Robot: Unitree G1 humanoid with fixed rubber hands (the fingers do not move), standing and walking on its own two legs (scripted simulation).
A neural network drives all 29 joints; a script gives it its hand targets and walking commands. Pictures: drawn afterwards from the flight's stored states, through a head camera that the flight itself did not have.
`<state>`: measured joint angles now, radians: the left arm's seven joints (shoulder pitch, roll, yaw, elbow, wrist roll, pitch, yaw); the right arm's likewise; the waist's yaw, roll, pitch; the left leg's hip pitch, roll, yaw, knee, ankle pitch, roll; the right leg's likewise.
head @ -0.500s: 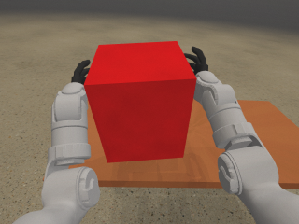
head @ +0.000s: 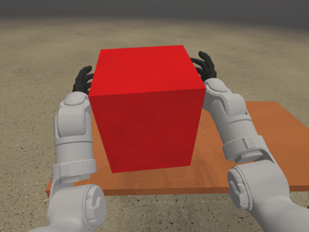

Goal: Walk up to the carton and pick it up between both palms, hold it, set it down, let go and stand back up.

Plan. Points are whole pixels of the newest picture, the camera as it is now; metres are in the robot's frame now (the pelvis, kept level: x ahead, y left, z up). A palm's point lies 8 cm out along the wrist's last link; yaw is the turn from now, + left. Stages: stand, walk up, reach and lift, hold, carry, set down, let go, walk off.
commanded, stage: hold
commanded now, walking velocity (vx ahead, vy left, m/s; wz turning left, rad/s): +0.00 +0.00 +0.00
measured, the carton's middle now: (147, 109) +0.36 +0.00 +0.22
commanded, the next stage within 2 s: none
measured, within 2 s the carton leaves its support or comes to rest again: neither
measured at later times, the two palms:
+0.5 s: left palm (82, 89) +0.36 +0.16 +0.28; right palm (206, 79) +0.37 -0.14 +0.30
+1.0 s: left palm (85, 95) +0.35 +0.15 +0.26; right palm (209, 86) +0.36 -0.15 +0.28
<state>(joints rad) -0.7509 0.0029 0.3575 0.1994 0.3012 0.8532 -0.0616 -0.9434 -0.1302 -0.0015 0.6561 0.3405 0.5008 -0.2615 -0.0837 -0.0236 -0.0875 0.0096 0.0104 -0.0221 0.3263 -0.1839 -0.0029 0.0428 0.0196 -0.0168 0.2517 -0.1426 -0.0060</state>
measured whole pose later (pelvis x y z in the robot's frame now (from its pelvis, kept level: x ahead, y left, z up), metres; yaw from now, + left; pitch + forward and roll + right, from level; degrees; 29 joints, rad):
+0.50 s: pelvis -0.01 +0.00 +0.00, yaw +0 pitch -6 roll +0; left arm -0.88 0.04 0.39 0.40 0.30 0.80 -0.06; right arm -1.04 -0.14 -0.03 0.81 0.29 0.46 -0.25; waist -0.06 -0.01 -0.12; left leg -0.05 0.00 -0.02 0.31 -0.16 0.00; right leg -0.03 0.01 -0.01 0.27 -0.14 -0.01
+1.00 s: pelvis +0.00 +0.00 +0.00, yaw +0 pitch -8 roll -1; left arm -0.78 0.00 0.36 0.21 0.32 0.86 -0.07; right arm -0.95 -0.13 -0.02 0.65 0.35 0.52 -0.27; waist -0.10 0.00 -0.07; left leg -0.01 0.00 -0.03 0.33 -0.17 0.00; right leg 0.02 0.01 -0.01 0.26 -0.14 0.00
